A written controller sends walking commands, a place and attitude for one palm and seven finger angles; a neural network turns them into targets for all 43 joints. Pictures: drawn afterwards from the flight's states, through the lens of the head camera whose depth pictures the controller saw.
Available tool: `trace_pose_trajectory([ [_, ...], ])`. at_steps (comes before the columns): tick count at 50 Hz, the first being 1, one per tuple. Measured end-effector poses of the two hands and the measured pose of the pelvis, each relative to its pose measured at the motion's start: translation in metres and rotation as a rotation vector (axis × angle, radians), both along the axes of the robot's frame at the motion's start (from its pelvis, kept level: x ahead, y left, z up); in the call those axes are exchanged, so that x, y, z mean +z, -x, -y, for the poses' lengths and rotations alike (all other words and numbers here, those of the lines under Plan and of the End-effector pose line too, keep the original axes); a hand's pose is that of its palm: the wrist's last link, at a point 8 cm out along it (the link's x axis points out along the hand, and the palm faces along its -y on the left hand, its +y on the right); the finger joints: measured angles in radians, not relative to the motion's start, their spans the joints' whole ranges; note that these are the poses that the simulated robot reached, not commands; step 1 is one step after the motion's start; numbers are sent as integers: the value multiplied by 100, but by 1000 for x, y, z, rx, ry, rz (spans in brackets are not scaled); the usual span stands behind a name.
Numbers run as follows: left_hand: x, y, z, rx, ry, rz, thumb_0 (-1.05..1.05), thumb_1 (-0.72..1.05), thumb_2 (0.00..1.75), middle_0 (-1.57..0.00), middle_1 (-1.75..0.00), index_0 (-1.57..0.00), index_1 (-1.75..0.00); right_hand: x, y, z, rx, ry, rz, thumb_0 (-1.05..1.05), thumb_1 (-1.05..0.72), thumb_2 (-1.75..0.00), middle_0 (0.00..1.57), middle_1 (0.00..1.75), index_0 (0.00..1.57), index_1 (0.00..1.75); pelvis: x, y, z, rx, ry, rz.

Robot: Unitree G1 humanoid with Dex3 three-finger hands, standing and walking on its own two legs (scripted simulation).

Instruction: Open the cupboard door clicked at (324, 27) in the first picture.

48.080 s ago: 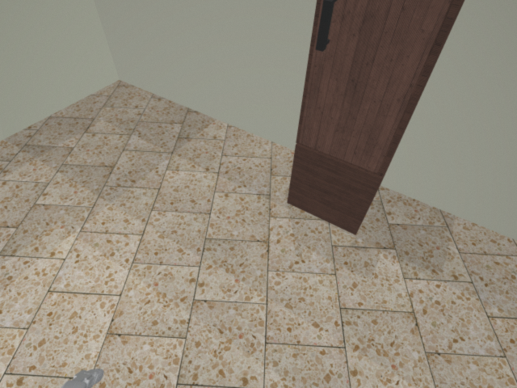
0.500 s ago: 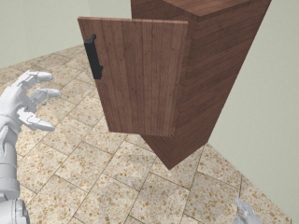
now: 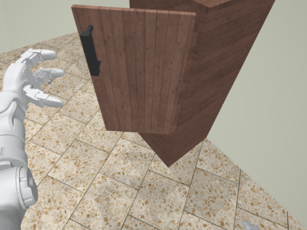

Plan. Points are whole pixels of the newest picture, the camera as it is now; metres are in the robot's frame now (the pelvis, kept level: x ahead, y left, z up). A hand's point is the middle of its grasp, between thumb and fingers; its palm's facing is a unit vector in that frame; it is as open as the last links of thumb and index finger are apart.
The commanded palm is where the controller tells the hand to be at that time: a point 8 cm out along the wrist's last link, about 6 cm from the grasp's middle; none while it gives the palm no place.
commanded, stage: move the hooked fingers beside the handle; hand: left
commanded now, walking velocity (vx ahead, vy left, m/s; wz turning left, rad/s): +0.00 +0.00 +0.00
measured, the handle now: (92, 51) +0.59 +0.19 +0.15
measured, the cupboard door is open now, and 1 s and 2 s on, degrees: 49 49 49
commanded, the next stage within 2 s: none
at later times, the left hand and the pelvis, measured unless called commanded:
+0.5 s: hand (65, 59) +0.51 +0.24 +0.17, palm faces -0.01 -1.00 +0.03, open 14.0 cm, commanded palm +0.51 +0.30 +0.15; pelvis +0.01 -0.01 -0.01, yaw -1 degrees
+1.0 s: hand (59, 61) +0.52 +0.27 +0.15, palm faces -0.01 -1.00 +0.04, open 14.0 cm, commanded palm +0.50 +0.31 +0.15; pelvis +0.03 -0.01 -0.01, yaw -2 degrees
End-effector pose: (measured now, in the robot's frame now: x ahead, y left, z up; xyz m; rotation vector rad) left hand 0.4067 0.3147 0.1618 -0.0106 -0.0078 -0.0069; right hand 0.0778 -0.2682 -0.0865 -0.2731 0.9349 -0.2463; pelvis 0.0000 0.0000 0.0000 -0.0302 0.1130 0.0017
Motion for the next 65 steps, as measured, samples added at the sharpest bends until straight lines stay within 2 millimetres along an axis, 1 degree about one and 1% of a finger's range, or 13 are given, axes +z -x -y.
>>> trace_pose_trajectory([
  [5,-1,-13,0,2,3,-11,-1,-50,30,-30,-120,-30,-120,-5,17,6,-23,11,-68,1,-90,-90,20,30,20,30,-2,0,1,0,2,-18],
  [10,-2,-28,4,-4,-3,-15,-1,-50,30,-30,-120,-30,-120,-10,37,11,-47,20,-146,1,-90,-90,20,30,20,30,-4,1,3,3,5,-42],
  [17,-1,-56,12,-5,3,-24,-1,-50,30,-30,-120,-30,-120,-12,68,19,-107,35,-242,1,-90,-90,20,30,20,30,-7,0,7,-4,8,-85],
  [24,2,-82,16,-3,17,-24,-1,-50,30,-30,-120,-30,-120,-12,97,24,-174,40,-336,1,-90,-90,20,30,20,30,-9,-6,11,-22,9,-124],
  [29,-1,-96,12,5,20,-52,-1,-50,30,-30,-120,-30,-120,-10,111,24,-211,43,-395,1,-90,-90,20,30,20,30,-11,-10,13,-28,12,-151],
  [34,-5,-107,4,13,2,-52,-1,-50,30,-30,-120,-30,-120,-8,118,22,-233,46,-446,1,-90,-90,20,30,20,30,-13,-16,13,-36,15,-181],
  [38,-9,-111,-1,6,10,-39,-1,-50,30,-30,-120,-30,-120,-8,116,20,-239,41,-474,1,-90,-90,20,30,20,30,-13,-22,12,-41,15,-195],
  [42,-10,-109,-2,-14,3,-26,-1,-50,30,-30,-120,-29,-120,-9,105,17,-231,29,-471,1,-90,-90,20,30,20,30,-12,-28,10,-41,16,-197],
  [46,-12,-104,-5,-16,36,-18,-1,-50,30,-30,-120,-30,-120,-10,86,15,-216,16,-429,1,-90,-90,20,30,20,30,-12,-33,8,-43,16,-186],
  [50,-13,-95,-10,-4,25,-23,-1,-50,30,-30,-120,-30,-120,-12,62,13,-187,7,-363,0,-90,-90,20,30,20,30,-11,-34,5,-39,19,-173],
  [57,-7,-75,-14,-2,11,0,-1,-50,30,-30,-120,-29,-120,-16,29,9,-118,-2,-275,0,-90,-90,20,30,20,30,-12,-27,1,-20,23,-146],
  [61,-8,-70,-9,-16,20,-20,-1,-50,30,-30,-120,-30,-120,-18,22,7,-86,5,-251,0,-90,-90,20,30,20,30,-14,-19,0,-3,26,-136],
  [65,-11,-70,-5,-3,27,-31,-1,-50,30,-30,-120,-30,-120,-18,28,7,-82,18,-238,0,-90,-90,20,30,20,30,-15,-10,0,1,28,-135],
])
